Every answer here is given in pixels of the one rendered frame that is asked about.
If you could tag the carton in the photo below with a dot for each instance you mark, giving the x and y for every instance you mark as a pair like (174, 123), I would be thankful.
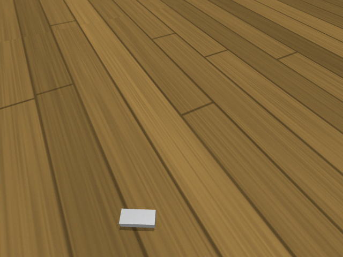
(141, 218)

